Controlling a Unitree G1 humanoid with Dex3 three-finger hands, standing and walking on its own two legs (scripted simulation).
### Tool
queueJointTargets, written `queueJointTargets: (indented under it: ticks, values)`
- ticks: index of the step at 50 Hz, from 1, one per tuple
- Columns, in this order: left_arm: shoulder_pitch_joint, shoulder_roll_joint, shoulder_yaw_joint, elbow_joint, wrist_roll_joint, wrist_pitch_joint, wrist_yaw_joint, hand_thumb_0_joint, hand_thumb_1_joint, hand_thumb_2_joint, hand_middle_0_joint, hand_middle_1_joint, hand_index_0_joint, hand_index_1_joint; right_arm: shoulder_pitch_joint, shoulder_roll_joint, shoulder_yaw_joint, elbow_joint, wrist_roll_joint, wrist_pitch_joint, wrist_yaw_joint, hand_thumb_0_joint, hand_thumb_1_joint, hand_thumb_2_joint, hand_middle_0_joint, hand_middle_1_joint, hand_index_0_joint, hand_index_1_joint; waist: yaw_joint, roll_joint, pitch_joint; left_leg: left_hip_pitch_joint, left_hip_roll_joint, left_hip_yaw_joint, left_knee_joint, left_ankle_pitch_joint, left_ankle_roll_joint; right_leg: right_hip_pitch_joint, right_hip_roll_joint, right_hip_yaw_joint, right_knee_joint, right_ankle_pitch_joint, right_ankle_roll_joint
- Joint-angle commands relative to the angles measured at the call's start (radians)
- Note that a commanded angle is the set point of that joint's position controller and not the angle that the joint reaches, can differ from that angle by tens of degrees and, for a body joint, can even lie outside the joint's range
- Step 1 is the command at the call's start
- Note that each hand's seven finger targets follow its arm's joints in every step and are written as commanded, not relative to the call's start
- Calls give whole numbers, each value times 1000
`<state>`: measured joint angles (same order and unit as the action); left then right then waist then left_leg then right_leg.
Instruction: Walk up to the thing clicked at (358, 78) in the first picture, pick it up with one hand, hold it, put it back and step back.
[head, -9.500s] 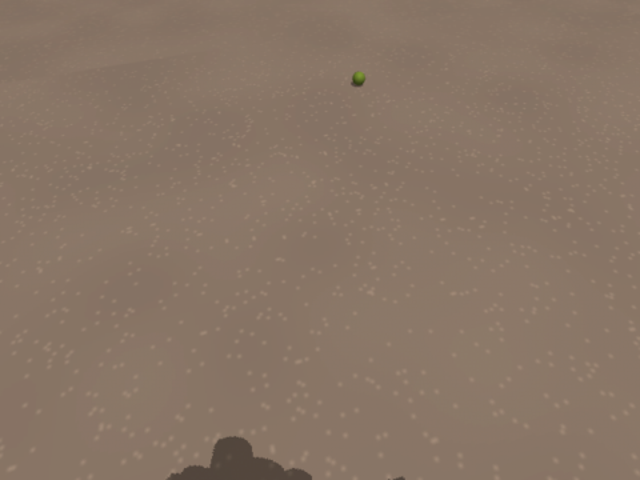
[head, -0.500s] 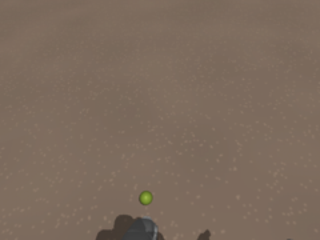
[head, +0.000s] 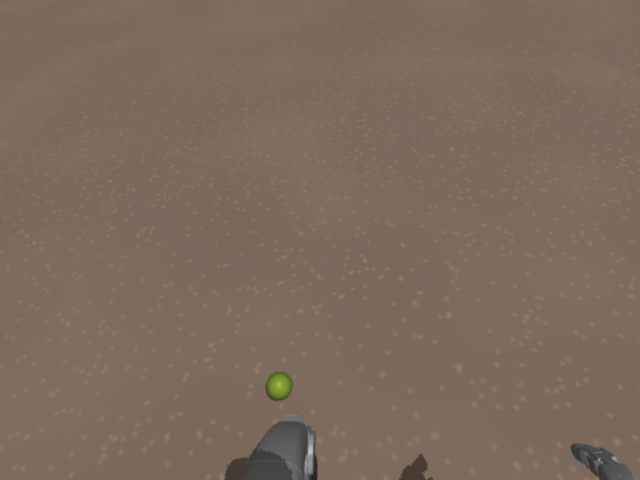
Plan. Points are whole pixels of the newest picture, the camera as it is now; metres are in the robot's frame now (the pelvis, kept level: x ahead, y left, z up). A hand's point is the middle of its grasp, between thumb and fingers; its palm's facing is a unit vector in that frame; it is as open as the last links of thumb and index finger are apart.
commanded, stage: walk up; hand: left
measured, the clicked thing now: (279, 385) +0.48 +0.24 -0.70
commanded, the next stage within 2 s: stand in 1.78 s
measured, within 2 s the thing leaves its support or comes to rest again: neither
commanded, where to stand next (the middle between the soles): +0.14 +0.01 m, yaw -1 degrees
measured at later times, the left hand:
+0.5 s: hand out of the picture +0.13 +0.33 -0.12, palm faces -0.01 -0.94 -0.34, open 7.4 cm
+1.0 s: hand (184, 379) +0.27 +0.26 -0.11, palm faces -0.02 -0.93 -0.38, open 7.4 cm
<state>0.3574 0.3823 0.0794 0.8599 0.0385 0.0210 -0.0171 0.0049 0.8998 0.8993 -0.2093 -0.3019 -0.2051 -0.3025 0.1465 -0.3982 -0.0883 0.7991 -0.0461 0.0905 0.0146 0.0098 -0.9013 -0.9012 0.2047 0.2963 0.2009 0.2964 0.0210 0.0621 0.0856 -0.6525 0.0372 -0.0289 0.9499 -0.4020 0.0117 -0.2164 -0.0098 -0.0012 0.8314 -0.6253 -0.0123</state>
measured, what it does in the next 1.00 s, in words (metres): walks ahead: left foot, then right foot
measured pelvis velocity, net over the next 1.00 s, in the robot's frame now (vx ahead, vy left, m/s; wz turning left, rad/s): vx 0.16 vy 0.01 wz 0.02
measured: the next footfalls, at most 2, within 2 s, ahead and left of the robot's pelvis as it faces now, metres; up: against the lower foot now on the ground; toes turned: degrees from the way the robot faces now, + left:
left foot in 0.34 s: +0.14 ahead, +0.18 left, +0.00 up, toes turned +4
right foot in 0.76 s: +0.27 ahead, -0.10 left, +0.00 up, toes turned +2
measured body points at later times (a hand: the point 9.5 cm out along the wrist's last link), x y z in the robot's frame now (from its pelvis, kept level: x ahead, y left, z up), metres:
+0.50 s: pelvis +0.09 +0.06 +0.03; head +0.09 +0.08 +0.48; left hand +0.13 +0.38 -0.10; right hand +0.15 -0.26 -0.07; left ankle +0.10 +0.17 -0.70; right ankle +0.06 -0.10 -0.63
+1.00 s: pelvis +0.16 +0.01 +0.02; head +0.20 -0.01 +0.47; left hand +0.27 +0.31 -0.08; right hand +0.23 -0.29 -0.12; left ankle +0.16 +0.16 -0.67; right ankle +0.26 -0.09 -0.70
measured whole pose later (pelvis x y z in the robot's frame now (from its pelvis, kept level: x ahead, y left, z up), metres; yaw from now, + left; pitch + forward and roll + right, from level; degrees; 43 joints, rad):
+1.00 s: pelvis +0.16 +0.01 +0.02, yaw +1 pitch -3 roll +1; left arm 0.15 0.33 0.02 0.86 0.02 -0.02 -0.02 0.01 0.90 0.90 -0.21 -0.30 -0.20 -0.30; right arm 0.25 -0.40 0.00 0.91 0.01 -0.01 -0.01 0.01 -0.90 -0.90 0.20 0.30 0.20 0.30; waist 0.00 0.04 0.14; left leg -0.34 0.01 -0.02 0.88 -0.51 0.02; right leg -0.39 -0.03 -0.05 0.61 -0.18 -0.04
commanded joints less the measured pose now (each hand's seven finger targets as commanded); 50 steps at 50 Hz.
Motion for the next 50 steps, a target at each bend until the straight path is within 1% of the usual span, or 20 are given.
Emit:
queueJointTargets:
  ticks: [1, 3, 4, 8, 12, 15, 16, 17, 18, 19, 20, 24, 29, 33, 35, 38, 40, 41, 45, 50]
  values:
    - [-70, 337, 102, -84, 10, -81, 38, 0, 900, 900, -200, -300, -200, -300, -106, -271, -84, -74, 33, -88, 21, 0, -900, -900, 200, 300, 200, 300, -8, -138, 260, -258, -6, -143, 182, 161, -33, -117, -317, 528, -707, -299, -158]
    - [-91, 298, 105, -70, -1, -94, 26, 0, 900, 900, -200, -300, -200, -300, 78, -207, -57, -23, 32, -96, 32, 0, -900, -900, 200, 300, 200, 300, -74, -191, 141, -89, -81, -41, 205, 234, -41, -7, -151, 226, -611, 188, -109]
    - [-62, 288, 106, -66, -1, -97, 19, 0, 900, 900, -200, -300, -200, -300, 93, -200, -49, -18, 36, -91, 40, 0, -900, -900, 200, 300, 200, 300, -59, -220, 107, -22, -86, -4, 189, 223, -45, -3, -125, 171, -616, 213, -118]
    - [44, 293, 100, -75, 5, -99, 14, 0, 900, 900, -200, -300, -200, -300, 19, -220, -60, -57, 50, -81, 70, 0, -900, -900, 200, 300, 200, 300, 10, -292, 64, -8, -29, -14, 41, 187, -59, 57, -180, 202, -701, -95, -128]
    - [90, 299, 90, -80, -13, -91, 6, 0, 900, 900, -200, -300, -200, -300, -49, -201, -41, -64, 23, -108, 69, 0, -900, -900, 200, 300, 200, 300, 56, -264, 65, 99, 33, 14, -284, 104, -34, 155, -229, 163, -603, 115, -157]
    - [59, 312, 72, -93, -21, -85, 1, 0, 900, 900, -200, -300, -200, -300, 94, -203, -46, -8, 21, -125, 52, 0, -900, -900, 200, 300, 200, 300, -22, -228, -11, 398, 13, 60, -454, 114, 9, 86, -262, 153, -436, 400, -158]
    - [80, 283, 57, -97, -18, -80, 1, 0, 900, 900, -200, -300, -200, -300, 189, -223, -59, 35, 18, -135, 38, 0, -900, -900, 200, 300, 200, 300, -61, -113, -66, 570, -26, 53, -505, 127, 12, 25, -210, 95, -220, 495, -134]
    - [142, 225, 35, -98, -25, -74, -1, 0, 900, 900, -200, -300, -200, -300, 300, -272, -79, 62, 9, -148, 20, 0, -900, -900, 200, 300, 200, 300, -94, 38, -163, 764, 2, -12, -525, 63, 21, -74, -135, 25, 62, 487, -93]
    - [195, 142, 13, -98, -29, -67, -6, 0, 900, 900, -200, -300, -200, -300, 323, -326, -89, 41, 8, -158, 12, 0, -900, -900, 200, 300, 200, 300, -78, 199, -135, 848, 178, -312, -591, -114, 71, -322, -24, 18, 232, 127, -37]
    - [142, 204, 26, -111, -30, -71, 4, 0, 900, 900, -200, -300, -200, -300, 335, -410, -93, 29, 29, -165, 11, 0, -900, -900, 200, 300, 200, 300, -102, 195, -111, 786, 384, -711, -710, -144, 193, -459, 54, 69, 341, 61, -44]
    - [49, 289, 39, -103, -24, -68, 16, 0, 900, 900, -200, -300, -200, -300, 302, -406, -95, 28, 52, -166, 15, 0, -900, -900, 200, 300, 200, 300, -108, 94, -37, 655, 423, -732, -719, -122, 259, -456, -10, 162, 386, 87, -63]
    - [94, 247, 35, -61, -59, -69, -6, 0, 900, 900, -200, -300, -200, -300, 221, -267, -27, -5, 55, -195, 0, 0, -900, -900, 200, 300, 200, 300, -20, 65, 73, 513, 211, -191, -649, 454, 124, -351, -60, 159, 293, 302, -44]
    - [-4, 206, 32, -87, -44, -51, -26, 0, 900, 900, -200, -300, -200, -300, 176, -254, -22, -44, 44, -202, -11, 0, -900, -900, 200, 300, 200, 300, -21, 124, 87, 416, 201, -50, -674, 528, 201, -295, -77, 65, 103, 398, 11]
    - [-123, 152, 21, -107, -37, -56, -27, 0, 900, 900, -200, -300, -200, -300, 182, -230, -7, -43, 42, -195, -24, 0, -900, -900, 200, 300, 200, 300, -41, 110, 39, 412, 164, 41, -567, 820, 176, -169, -66, -14, -100, 495, -1]
    - [-135, 147, 19, -95, -31, -61, -22, 0, 900, 900, -200, -300, -200, -300, 181, -233, -7, -40, 47, -182, -29, 0, -900, -900, 200, 300, 200, 300, -46, 92, -28, 425, 158, 30, -497, 744, 162, -81, -35, -35, -180, 520, -13]
    - [-27, 197, 37, -34, -22, -78, -5, 0, 900, 900, -200, -300, -200, -300, 181, -175, 19, -44, 66, -165, -31, 0, -900, -900, 200, 300, 200, 300, 27, -87, -157, 390, 80, 60, -218, 534, 94, 173, -13, -32, -356, 660, -47]
    - [-29, 262, 48, -61, -21, -86, 8, 0, 900, 900, -200, -300, -200, -300, 301, -90, 56, -32, 68, -153, -34, 0, -900, -900, 200, 300, 200, 300, 5, -314, -257, 242, -59, 24, 32, -169, 29, 271, -331, 396, -416, 783, -165]
    - [-96, 265, 43, -72, -32, -77, 12, 0, 900, 900, -200, -300, -200, -300, 279, -170, 30, -5, 61, -130, -45, 0, -900, -900, 200, 300, 200, 300, 7, -264, -225, 237, -38, 5, 84, -234, 26, 203, -365, 452, -433, 671, -256]
    - [-179, 225, 17, -65, -28, -61, 22, 0, 900, 900, -200, -300, -200, -300, 231, -186, 26, 58, 59, -120, -40, 0, -900, -900, 200, 300, 200, 300, -18, -229, -140, 276, -20, -15, 17, -171, 10, -3, -240, 243, -456, 475, -190]
    - [-206, 233, 20, -49, -18, -52, 21, 0, 900, 900, -200, -300, -200, -300, 209, -178, 32, 113, 41, -115, -31, 0, -900, -900, 200, 300, 200, 300, -2, -264, -124, 314, -20, 23, -179, -58, -3, -43, -228, 217, -489, 295, -178]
